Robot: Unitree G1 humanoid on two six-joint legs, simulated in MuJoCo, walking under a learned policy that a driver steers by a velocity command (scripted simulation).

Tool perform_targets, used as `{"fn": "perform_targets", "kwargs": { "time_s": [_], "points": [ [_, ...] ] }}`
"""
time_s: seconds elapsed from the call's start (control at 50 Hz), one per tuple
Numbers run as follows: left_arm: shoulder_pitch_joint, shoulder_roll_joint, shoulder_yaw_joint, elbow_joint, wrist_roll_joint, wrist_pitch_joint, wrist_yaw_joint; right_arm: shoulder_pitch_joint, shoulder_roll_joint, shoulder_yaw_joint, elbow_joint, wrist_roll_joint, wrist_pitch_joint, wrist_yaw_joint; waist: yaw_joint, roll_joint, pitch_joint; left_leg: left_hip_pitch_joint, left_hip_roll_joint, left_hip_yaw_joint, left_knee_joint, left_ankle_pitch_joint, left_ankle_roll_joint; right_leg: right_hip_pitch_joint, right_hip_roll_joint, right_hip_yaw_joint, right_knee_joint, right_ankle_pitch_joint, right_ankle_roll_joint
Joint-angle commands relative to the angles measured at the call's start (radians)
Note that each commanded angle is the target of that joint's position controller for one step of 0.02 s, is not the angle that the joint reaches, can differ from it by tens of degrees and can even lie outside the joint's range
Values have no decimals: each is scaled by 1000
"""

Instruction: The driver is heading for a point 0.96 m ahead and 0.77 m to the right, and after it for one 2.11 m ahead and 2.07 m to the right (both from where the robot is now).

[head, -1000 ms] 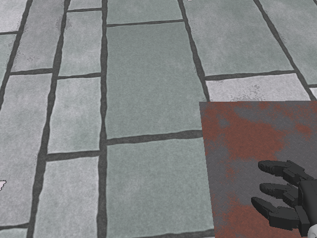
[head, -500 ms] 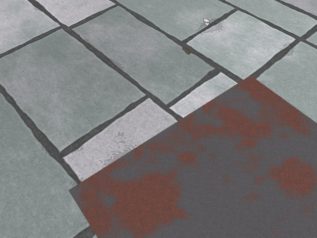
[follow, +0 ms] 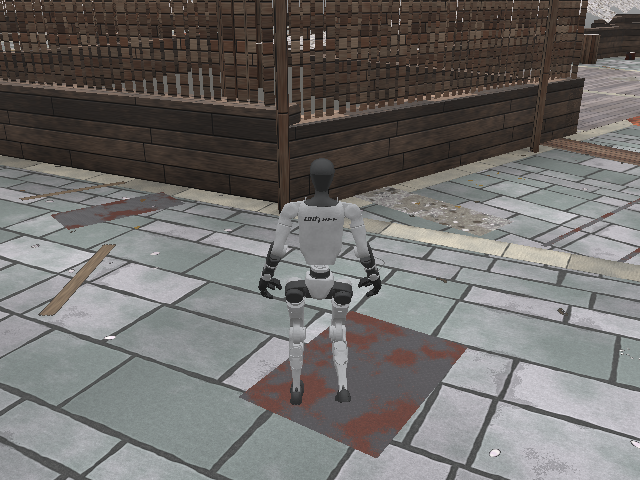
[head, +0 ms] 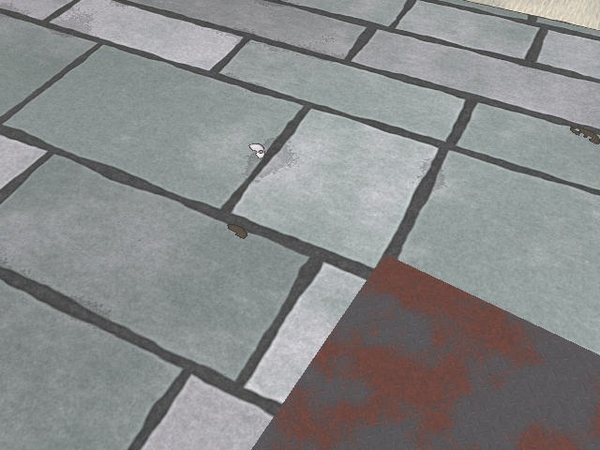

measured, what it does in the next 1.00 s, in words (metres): walks ahead, turning right: right foot, then left foot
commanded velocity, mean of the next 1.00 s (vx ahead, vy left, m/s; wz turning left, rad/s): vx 1.00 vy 0.00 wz -0.65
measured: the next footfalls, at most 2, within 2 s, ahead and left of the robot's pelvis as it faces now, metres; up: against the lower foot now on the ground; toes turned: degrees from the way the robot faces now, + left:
right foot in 0.36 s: +0.54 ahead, -0.13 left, +0.00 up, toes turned -7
left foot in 0.80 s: +1.01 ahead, -0.05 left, +0.00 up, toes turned -34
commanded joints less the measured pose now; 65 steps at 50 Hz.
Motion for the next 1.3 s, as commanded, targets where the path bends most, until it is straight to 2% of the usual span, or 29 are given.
{"fn": "perform_targets", "kwargs": {
  "time_s": [0.02, 0.16, 0.26, 0.3, 0.34, 0.36, 0.38, 0.4, 0.42, 0.46, 0.5, 0.54, 0.62, 0.74, 0.78, 0.8, 0.82, 0.84, 0.86, 0.9, 0.92, 0.98, 1.12, 1.18, 1.22, 1.24, 1.26, 1.28, 1.3],
  "points": [
    [-80, 45, 8, -112, -3, -26, -9, 68, -44, -4, -12, 0, -12, 10, 3, 108, -26, 256, 249, -425, -330, -171, 189, -321, -119, 48, -80, 39, -8],
    [-311, 21, -20, -187, 28, -43, -31, 149, -111, -8, 49, 30, -22, -13, -26, 55, 104, 131, 225, -170, -487, 103, 191, -352, -146, -53, -485, 424, 49],
    [-448, 38, -8, -226, -2, -56, -65, 247, -146, -1, 110, 24, 0, -18, -63, 81, 106, 337, 249, 24, -491, 438, 131, -234, -49, -144, -737, 515, 8],
    [-430, 74, 14, -247, -6, -48, -67, 258, -174, -2, 123, 3, 16, -26, -22, 176, 28, 465, 275, 77, -331, 962, 97, -177, 29, -204, -712, 388, -30],
    [-158, 149, 58, -193, -11, -27, -55, 222, -204, -8, 121, -19, 43, -44, 138, 245, -144, 467, 296, 106, 30, 1347, 65, 113, 80, -226, -675, 304, -88],
    [103, 195, 85, -118, -11, -12, -43, 156, -220, -11, 91, -20, 51, -59, 269, 189, -236, 248, 265, 122, 357, 1262, 31, 453, 42, -142, -717, 331, -120],
    [189, 289, 100, -83, 5, -12, -37, 267, -49, 31, 35, -42, 27, -43, 134, -163, -363, -249, 98, 58, 777, 182, -23, 916, -201, 354, -702, 101, -262],
    [232, 244, 99, -71, 1, -19, -36, 264, -67, 47, 28, 1, -27, -25, 148, -197, -557, -423, 2, -118, 947, -252, -7, 1034, -326, 813, -942, -257, -363],
    [220, 187, 88, -57, 18, -24, -29, 88, -149, 21, -19, 46, -56, -25, 180, -127, -369, -519, 60, -156, 935, -180, 31, 919, -278, 743, -1015, -232, -281],
    [96, 160, 75, -70, 30, -38, -29, -58, -115, 33, -63, 25, -84, -32, 91, 73, -135, -451, 116, -142, 782, -109, 39, 529, -203, 529, -1050, 33, -243],
    [16, 100, 55, -85, 41, -37, -27, -17, -99, 26, -62, 1, -63, -26, -16, 27, -68, -339, 143, -145, 678, -89, 14, 305, -123, 412, -1093, 125, -245],
    [14, 80, 51, -78, 10, -34, -16, -35, -95, 23, -73, -7, -41, -19, -37, 14, 1, -327, 160, -123, 566, -104, -24, 166, -108, 369, -1128, 124, -254],
    [51, 127, 67, -62, 5, -36, 19, -298, -44, 42, -170, -21, -46, -12, 40, 12, 99, -148, 93, -52, 160, 292, -69, -120, -15, 248, -1153, 194, -192],
    [168, 126, 80, -1, -23, -16, 30, -386, -129, -4, -219, 39, -45, -19, 79, -35, 48, -12, 59, -127, -67, 333, -66, 135, -73, 369, -1002, 193, -99],
    [153, 144, 83, 0, 4, 5, 23, -164, -189, -46, -188, 48, -47, -29, -54, -60, -119, 209, 50, -88, -35, 183, -26, 230, -49, 336, -712, 547, -48],
    [100, 105, 63, -34, 39, 11, 14, 99, -207, -55, -156, 50, -33, -43, -186, -71, -317, 545, 165, -157, 102, 50, 15, 86, -30, 296, -406, 532, -17],
    [314, -63, 14, -67, -2, -4, 3, 194, -307, -69, -109, 8, -27, -30, -60, 430, -547, 948, 479, -745, -61, -329, 211, -273, 110, 175, 23, -142, 34],
    [284, 14, 1, -71, -42, -1, 12, 192, -239, -63, -106, 17, -23, -13, -83, 491, -557, 930, 515, -992, -200, -686, 204, -411, 1, 132, 172, -141, 32],
    [133, 91, 21, -78, -37, 4, 19, 130, -157, -49, -119, 18, -11, -24, -126, 344, -356, 784, 454, -813, -232, -607, 154, -478, -40, 78, 185, -57, 34],
    [-50, 114, 32, -120, 8, 1, 13, 69, -133, -40, -78, -11, 9, -30, -109, 76, -115, 485, 374, -491, -237, -175, 121, -446, -108, 26, 102, 14, 33],
    [-53, 93, 36, -133, 1, 8, 4, 39, -112, -33, -60, -24, 6, -32, -63, 101, -74, 378, 352, -398, -255, -73, 122, -391, -148, 37, 63, 33, 29],
    [-65, 16, 23, -165, -26, 47, -5, -15, -51, -21, -11, 13, -2, -19, -1, 133, 0, 249, 342, -218, -320, 18, 126, -394, -214, 21, 5, 3, 19],
    [-244, 51, 19, -220, 1, 35, -49, -31, -176, -52, 23, 11, -7, -31, -7, 12, 110, 215, 274, 166, -447, 265, 76, -328, -174, -112, -392, 419, 12],
    [-260, 104, 43, -235, -7, 28, -62, 15, -255, -65, 36, 13, 12, -31, 29, 76, 57, 335, 276, 239, -329, 887, 48, -155, -51, -239, -500, 383, -39],
    [-74, 180, 84, -204, -23, 41, -58, -3, -308, -77, 25, 21, 36, -34, 160, 169, -58, 370, 305, 246, -24, 1303, 51, 64, 25, -276, -478, 235, -80],
    [163, 248, 122, -136, -19, 52, -51, -49, -309, -78, 1, 25, 40, -38, 274, 158, -168, 236, 298, 226, 255, 1306, 49, 375, 46, -247, -522, 227, -122],
    [316, 285, 143, -67, -28, 65, -33, -57, -228, -54, 0, 24, 27, -41, 312, 5, -173, -40, 179, 211, 658, 557, 0, 666, -2, -102, -610, 265, -168],
    [189, 352, 133, -110, -15, 57, -29, 61, -53, 1, -66, 8, -12, -28, 94, -358, -218, -414, -12, 90, 1058, -356, -33, 831, -168, 408, -752, 87, -331],
    [169, 289, 115, -165, 7, 26, -34, 9, -132, 6, -117, 33, -61, -19, 132, -240, -397, -531, 5, -143, 1078, -302, 10, 869, -287, 793, -991, -318, -397]
  ]
}}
